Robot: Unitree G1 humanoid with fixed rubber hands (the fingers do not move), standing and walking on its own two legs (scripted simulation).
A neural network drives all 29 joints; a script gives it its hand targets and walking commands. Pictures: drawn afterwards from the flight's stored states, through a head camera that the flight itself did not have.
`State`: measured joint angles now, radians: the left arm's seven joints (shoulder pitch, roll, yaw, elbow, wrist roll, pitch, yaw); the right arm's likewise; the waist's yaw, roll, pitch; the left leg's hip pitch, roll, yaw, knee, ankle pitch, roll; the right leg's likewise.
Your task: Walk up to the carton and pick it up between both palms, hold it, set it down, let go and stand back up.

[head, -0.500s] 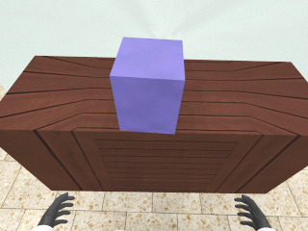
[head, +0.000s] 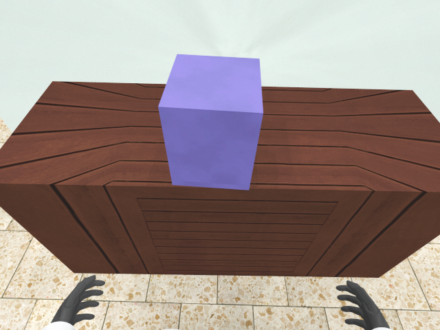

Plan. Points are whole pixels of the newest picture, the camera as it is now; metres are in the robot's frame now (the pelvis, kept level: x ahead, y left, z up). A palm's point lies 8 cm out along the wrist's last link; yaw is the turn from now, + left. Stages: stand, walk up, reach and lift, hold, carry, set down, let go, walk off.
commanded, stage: stand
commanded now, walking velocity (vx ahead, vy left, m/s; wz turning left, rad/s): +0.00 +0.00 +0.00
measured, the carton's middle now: (214, 124) +0.56 +0.02 +0.04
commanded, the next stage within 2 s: walk up in 0.92 s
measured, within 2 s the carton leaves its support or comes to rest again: neither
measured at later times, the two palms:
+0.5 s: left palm (62, 325) +0.14 +0.28 -0.07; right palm out of the picture +0.14 -0.28 -0.07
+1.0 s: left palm (61, 327) +0.14 +0.28 -0.07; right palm out of the picture +0.14 -0.28 -0.07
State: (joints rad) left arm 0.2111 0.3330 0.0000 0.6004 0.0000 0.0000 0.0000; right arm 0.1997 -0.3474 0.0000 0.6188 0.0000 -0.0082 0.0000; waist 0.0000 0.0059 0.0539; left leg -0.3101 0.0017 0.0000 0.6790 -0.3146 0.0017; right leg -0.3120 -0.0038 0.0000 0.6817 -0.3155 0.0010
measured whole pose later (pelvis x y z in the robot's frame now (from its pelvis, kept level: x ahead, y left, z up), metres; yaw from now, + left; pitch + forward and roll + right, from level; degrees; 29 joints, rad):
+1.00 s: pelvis +0.00 +0.00 +0.00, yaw +0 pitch -3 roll +0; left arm 0.22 0.34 0.00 0.61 0.00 0.00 0.00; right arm 0.20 -0.36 0.00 0.66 0.00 -0.01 0.00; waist 0.00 0.01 0.05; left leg -0.31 0.00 0.00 0.67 -0.30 0.00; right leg -0.31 0.00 0.00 0.66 -0.30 0.00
